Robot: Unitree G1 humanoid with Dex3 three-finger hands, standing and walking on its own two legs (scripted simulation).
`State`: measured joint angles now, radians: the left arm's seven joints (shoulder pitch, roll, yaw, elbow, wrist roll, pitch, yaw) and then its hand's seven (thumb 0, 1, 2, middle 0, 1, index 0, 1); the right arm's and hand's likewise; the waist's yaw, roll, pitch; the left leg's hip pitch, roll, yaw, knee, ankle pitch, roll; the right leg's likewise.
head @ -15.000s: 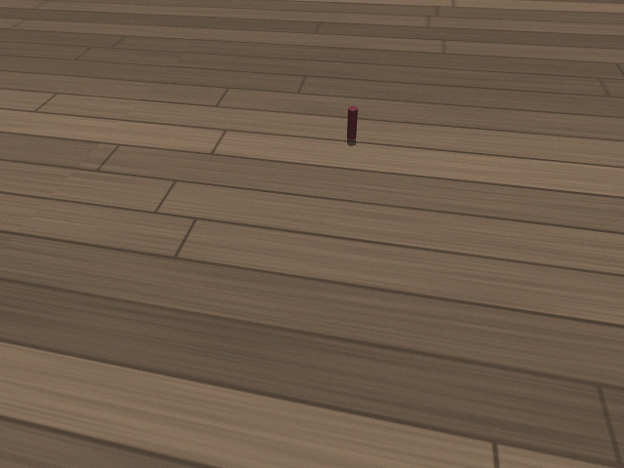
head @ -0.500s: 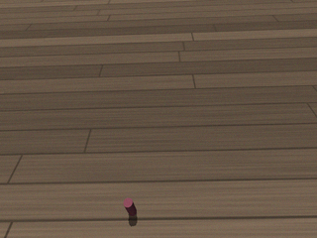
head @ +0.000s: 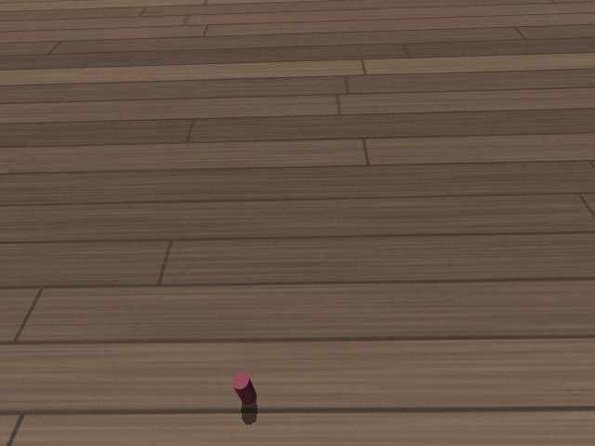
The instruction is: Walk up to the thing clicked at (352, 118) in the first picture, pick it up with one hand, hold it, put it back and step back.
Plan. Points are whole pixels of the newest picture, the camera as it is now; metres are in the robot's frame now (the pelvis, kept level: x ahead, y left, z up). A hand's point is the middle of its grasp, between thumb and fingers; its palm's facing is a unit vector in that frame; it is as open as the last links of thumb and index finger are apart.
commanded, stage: stand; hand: left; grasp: from the side
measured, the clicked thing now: (244, 388) +0.38 +0.22 -0.69
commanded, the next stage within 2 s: go down in 0.12 s
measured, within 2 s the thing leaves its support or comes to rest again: neither
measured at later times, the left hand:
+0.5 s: hand (155, 432) +0.17 +0.26 -0.17, palm faces +0.05 -0.95 -0.32, open 11.9 cm
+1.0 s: hand out of the picture +0.16 +0.28 -0.20, palm faces +0.07 -0.94 -0.33, open 17.3 cm
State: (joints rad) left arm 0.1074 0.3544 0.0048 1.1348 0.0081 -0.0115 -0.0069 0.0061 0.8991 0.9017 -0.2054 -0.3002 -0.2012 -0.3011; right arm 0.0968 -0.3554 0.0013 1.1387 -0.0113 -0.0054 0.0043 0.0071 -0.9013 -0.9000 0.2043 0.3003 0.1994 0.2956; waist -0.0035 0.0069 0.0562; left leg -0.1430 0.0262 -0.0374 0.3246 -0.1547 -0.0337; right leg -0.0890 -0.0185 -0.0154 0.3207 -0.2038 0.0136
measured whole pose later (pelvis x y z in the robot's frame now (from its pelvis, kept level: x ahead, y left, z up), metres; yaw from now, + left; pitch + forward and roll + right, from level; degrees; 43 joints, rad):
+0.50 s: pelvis -0.01 +0.00 -0.02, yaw -1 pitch +7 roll +0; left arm -0.06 0.36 0.20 1.04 0.07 0.02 -0.04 0.01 0.39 0.42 -0.07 -0.10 -0.07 -0.10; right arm 0.20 -0.24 -0.02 0.79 0.02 -0.04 -0.03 0.01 -0.95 -0.91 0.20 0.30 0.20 0.30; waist -0.03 -0.02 0.01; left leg -0.45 0.03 -0.03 0.61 -0.27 -0.03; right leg -0.40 -0.01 0.00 0.61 -0.32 0.01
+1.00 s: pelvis +0.00 +0.02 -0.08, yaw -1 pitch +15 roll -2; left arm 0.24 0.34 0.25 0.46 0.02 0.24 -0.07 0.00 -0.52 0.04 -0.09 -0.06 -0.08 -0.07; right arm 0.21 -0.23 -0.02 0.56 0.01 -0.11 -0.06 0.01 -0.87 -0.89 0.20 0.30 0.20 0.30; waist -0.04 0.00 -0.11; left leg -0.84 0.03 -0.05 1.07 -0.49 -0.02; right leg -0.77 0.00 -0.01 1.02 -0.52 0.03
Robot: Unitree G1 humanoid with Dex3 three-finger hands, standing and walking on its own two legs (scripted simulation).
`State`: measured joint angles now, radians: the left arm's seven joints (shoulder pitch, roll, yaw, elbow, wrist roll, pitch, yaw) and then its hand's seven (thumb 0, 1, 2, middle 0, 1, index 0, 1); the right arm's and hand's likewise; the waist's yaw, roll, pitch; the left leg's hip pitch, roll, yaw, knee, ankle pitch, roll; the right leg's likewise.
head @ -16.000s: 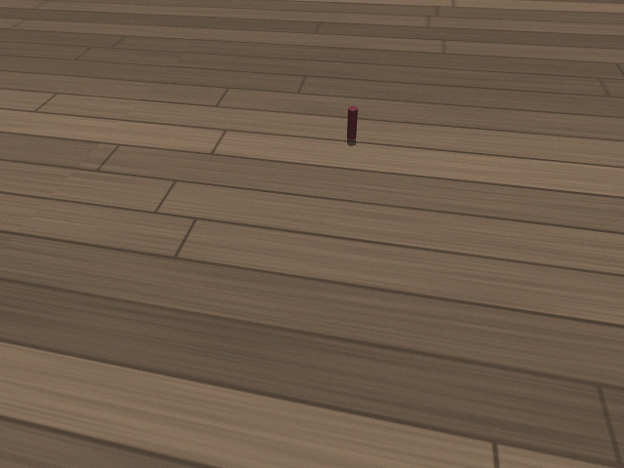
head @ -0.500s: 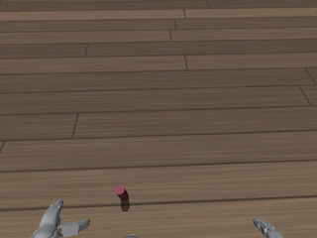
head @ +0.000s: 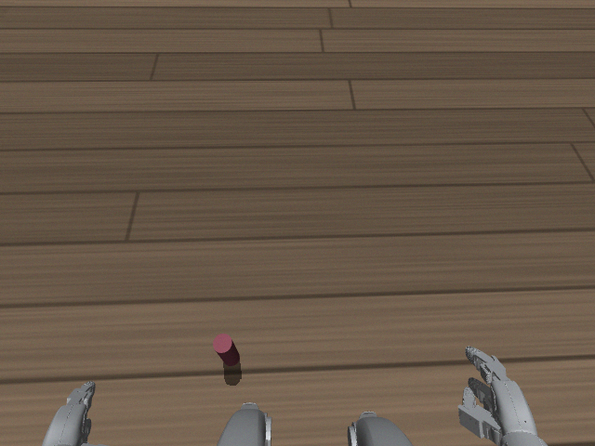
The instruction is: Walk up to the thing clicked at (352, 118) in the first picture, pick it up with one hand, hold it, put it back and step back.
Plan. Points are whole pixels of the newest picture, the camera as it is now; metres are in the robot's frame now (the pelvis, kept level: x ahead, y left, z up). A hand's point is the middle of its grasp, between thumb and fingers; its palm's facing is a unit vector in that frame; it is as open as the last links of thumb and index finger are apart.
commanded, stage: go down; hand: left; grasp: from the side
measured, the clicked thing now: (227, 350) +0.37 +0.21 -0.61
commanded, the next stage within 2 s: none
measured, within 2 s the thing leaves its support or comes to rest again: neither
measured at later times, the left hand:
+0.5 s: hand (101, 429) +0.17 +0.32 -0.18, palm faces +0.18 -0.95 -0.27, open 17.5 cm
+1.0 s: hand (100, 377) +0.25 +0.37 -0.24, palm faces +0.20 -0.96 -0.18, open 17.4 cm
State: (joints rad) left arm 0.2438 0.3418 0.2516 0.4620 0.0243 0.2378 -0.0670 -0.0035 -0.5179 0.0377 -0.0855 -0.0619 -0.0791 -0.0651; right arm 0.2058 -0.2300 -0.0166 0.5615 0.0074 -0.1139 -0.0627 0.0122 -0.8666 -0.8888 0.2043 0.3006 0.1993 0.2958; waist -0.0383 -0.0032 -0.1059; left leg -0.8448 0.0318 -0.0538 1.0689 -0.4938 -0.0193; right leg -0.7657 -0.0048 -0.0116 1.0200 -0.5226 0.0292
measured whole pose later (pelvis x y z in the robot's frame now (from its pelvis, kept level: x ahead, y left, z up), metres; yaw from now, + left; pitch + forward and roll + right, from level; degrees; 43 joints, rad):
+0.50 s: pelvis -0.04 -0.01 -0.09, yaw -1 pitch +25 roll -3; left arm 0.14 0.45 0.45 0.56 -0.09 -0.05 -0.25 -0.01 -0.57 0.01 -0.09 -0.03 -0.09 -0.03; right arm 0.17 -0.26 -0.01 0.54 -0.01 -0.20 -0.05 0.01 -0.93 -0.90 0.20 0.30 0.20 0.30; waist -0.02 -0.01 -0.16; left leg -1.32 0.02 -0.08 1.46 -0.58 -0.03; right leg -1.24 0.00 -0.02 1.44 -0.64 0.02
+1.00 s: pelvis -0.07 -0.01 -0.20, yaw -3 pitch +32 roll -5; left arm -0.26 0.67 0.70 0.89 -0.16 -0.30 -0.53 -0.01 -0.54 0.07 -0.06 -0.08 -0.05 -0.08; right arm 0.11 -0.31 0.02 0.65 -0.03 -0.18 -0.05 0.01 -0.88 -0.90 0.21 0.30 0.20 0.30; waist -0.03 -0.02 -0.16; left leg -1.78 0.03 -0.12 1.86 -0.64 -0.05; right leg -1.70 0.02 -0.04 1.83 -0.70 0.02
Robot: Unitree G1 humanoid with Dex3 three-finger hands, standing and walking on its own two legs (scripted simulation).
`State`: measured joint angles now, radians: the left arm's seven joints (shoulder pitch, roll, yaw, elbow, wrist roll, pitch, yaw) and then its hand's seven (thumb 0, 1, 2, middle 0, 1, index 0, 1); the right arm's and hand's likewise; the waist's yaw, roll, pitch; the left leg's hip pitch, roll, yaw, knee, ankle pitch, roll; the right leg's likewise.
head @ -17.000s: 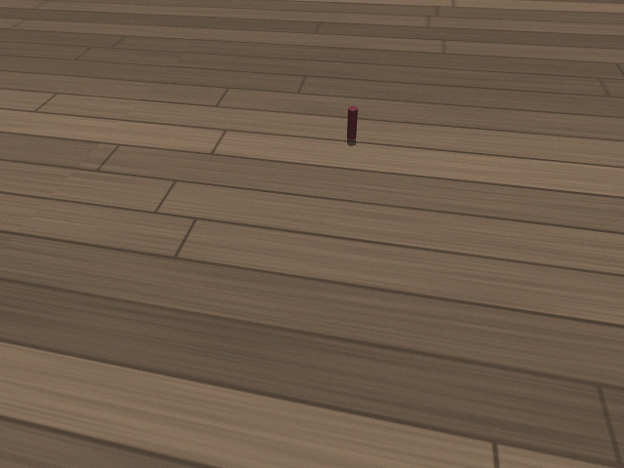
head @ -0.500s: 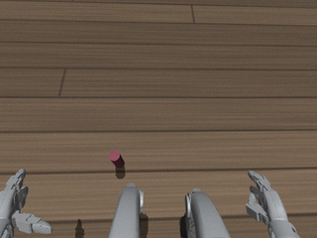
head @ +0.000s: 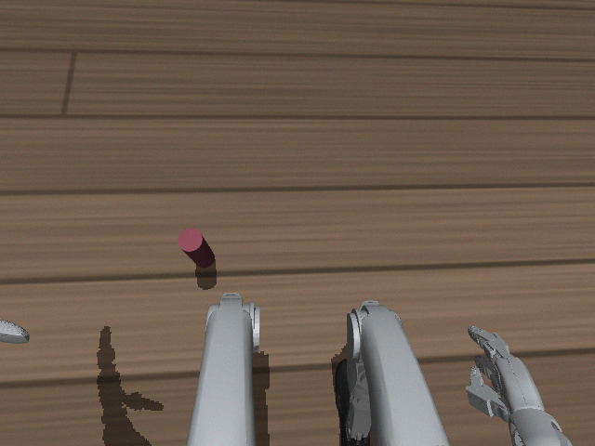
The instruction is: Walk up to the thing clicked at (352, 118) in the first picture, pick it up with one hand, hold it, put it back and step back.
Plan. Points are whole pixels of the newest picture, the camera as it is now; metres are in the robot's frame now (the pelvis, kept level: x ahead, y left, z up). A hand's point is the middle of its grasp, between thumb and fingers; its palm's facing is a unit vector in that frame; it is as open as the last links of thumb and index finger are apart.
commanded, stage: go down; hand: left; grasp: from the side
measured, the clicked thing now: (198, 249) +0.43 +0.24 -0.41
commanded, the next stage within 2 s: approach in 1.22 s
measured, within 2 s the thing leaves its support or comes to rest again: neither
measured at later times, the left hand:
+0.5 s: hand out of the picture +0.32 +0.42 -0.07, palm faces +0.27 -0.95 -0.14, open 17.4 cm
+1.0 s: hand (1, 256) +0.33 +0.43 -0.09, palm faces +0.26 -0.96 -0.12, open 17.5 cm
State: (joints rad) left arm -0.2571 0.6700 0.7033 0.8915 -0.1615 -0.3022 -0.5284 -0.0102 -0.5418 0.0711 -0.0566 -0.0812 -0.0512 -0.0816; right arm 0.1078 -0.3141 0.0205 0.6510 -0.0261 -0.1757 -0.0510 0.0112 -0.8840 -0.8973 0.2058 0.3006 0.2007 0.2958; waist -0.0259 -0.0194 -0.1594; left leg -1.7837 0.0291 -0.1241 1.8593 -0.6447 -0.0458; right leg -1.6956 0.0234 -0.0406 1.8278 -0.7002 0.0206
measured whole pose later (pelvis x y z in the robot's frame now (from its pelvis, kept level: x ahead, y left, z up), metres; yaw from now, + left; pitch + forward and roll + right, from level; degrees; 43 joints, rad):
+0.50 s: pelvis -0.02 +0.00 -0.07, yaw -2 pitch +32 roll -6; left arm -0.41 0.80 0.82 0.99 -0.19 -0.33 -0.64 -0.01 -0.52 0.06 -0.05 -0.05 -0.04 -0.06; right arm 0.09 -0.33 0.06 0.67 -0.04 -0.17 -0.05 0.01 -0.90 -0.90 0.21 0.30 0.20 0.30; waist -0.04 -0.03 -0.13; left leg -1.99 0.03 -0.15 2.07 -0.66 -0.05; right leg -1.90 0.04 -0.05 2.04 -0.71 0.03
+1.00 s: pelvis -0.02 +0.00 -0.10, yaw -3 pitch +32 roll -7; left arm -0.45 0.85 0.84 1.00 -0.20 -0.32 -0.66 -0.01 -0.53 0.07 -0.04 -0.04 -0.03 -0.05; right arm 0.10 -0.34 0.08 0.67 -0.04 -0.17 -0.03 0.01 -0.91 -0.91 0.21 0.30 0.20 0.30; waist -0.05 -0.04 -0.12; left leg -2.07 0.02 -0.16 2.17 -0.65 -0.05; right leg -1.97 0.04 -0.05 2.12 -0.71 0.03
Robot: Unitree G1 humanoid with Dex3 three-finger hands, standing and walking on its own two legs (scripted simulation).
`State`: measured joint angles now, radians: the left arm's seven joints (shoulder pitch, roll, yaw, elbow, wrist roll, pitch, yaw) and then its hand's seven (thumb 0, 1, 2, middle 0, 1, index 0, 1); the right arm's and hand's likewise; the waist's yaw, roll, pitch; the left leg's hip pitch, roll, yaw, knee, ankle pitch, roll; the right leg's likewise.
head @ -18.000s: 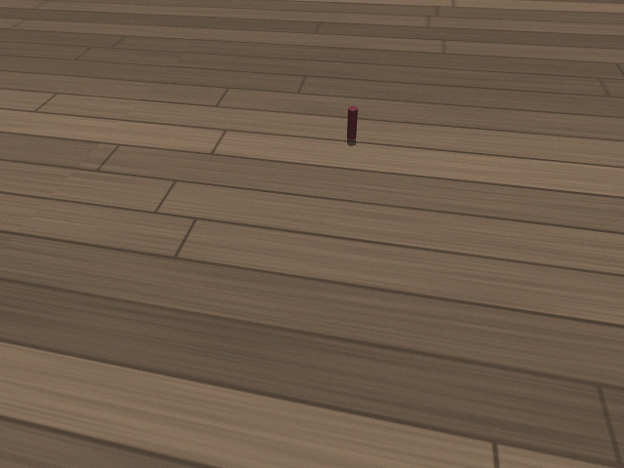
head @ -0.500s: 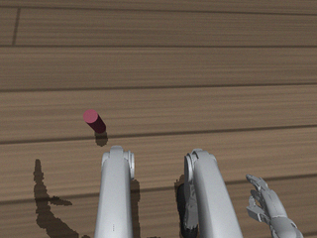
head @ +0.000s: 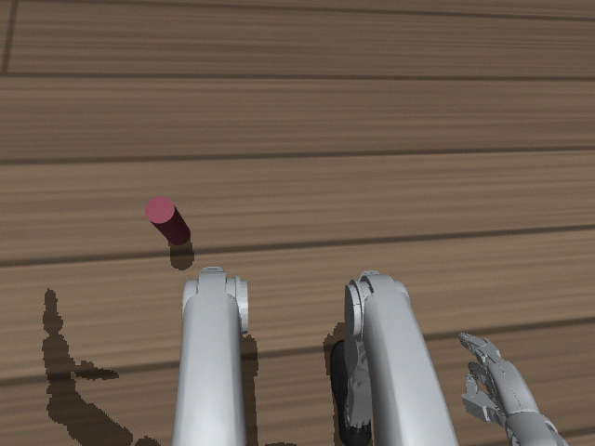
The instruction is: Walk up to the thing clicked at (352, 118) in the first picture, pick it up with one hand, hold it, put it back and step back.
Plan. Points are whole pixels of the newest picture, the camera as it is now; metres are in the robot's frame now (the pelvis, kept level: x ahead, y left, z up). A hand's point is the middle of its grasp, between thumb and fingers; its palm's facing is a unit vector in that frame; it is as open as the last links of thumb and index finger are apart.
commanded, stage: go down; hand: left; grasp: from the side
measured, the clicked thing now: (170, 223) +0.44 +0.26 -0.32
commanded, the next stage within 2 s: approach in 0.22 s
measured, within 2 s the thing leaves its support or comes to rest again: neither
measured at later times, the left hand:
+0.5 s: hand out of the picture +0.34 +0.44 -0.02, palm faces +0.32 -0.95 -0.07, open 17.6 cm
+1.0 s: hand (105, 230) +0.40 +0.34 -0.23, palm faces +0.12 -0.99 +0.01, open 17.6 cm
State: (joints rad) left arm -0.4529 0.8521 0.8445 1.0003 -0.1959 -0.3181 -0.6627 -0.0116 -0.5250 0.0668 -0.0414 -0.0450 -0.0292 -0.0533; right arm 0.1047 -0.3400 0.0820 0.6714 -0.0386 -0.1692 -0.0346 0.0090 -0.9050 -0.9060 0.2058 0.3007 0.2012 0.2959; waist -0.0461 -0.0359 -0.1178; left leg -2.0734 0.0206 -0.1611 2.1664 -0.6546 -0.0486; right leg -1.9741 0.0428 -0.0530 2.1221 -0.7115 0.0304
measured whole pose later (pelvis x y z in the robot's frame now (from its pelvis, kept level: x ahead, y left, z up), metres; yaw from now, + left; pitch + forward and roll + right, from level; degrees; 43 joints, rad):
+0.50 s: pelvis +0.00 +0.00 -0.03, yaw -1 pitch +31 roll -7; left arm -0.50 0.89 0.88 1.10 -0.26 -0.41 -0.72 -0.01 -0.58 0.04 -0.07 -0.05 -0.04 -0.07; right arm 0.07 -0.36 0.10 0.68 -0.06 -0.18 -0.02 0.01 -0.91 -0.91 0.20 0.30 0.20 0.30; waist -0.05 -0.06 -0.09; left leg -2.14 0.02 -0.17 2.25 -0.67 -0.05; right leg -2.04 0.05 -0.05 2.21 -0.72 0.03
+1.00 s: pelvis +0.00 +0.01 -0.11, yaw -7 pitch +21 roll -12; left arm -0.53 0.81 0.74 1.22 -0.29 -0.81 -0.65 -0.02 -0.59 0.04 -0.09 -0.09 -0.06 -0.11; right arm -0.12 -0.35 0.30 0.65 -0.23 -0.10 0.04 0.01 -0.92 -0.91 0.21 0.30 0.20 0.30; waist -0.14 -0.18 0.15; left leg -2.25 0.01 -0.30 2.58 -0.72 -0.06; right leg -2.12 0.09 -0.14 2.45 -0.73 0.05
